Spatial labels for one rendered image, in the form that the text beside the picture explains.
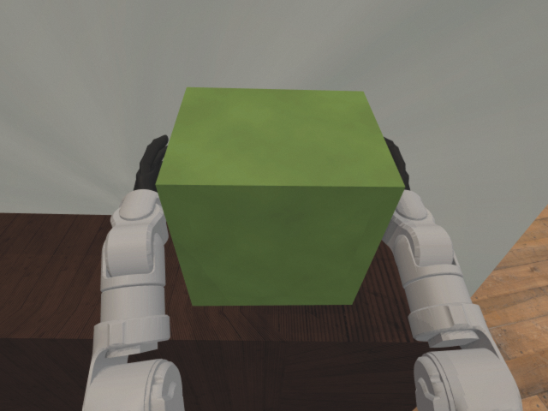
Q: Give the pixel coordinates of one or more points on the right robot forearm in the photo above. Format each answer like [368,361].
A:
[442,312]

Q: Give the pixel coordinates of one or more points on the robot left hand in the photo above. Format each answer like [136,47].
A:
[150,164]

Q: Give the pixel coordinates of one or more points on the carton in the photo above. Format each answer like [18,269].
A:
[276,197]

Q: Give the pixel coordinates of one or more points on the left robot forearm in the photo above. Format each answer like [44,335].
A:
[132,318]

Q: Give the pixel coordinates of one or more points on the robot left upper arm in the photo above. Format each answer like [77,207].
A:
[149,385]

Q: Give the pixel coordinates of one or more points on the robot right upper arm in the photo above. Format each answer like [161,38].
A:
[463,380]

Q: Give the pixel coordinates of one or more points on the robot right hand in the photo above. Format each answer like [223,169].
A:
[400,164]

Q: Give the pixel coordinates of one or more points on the pedestal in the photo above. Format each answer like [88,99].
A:
[357,357]

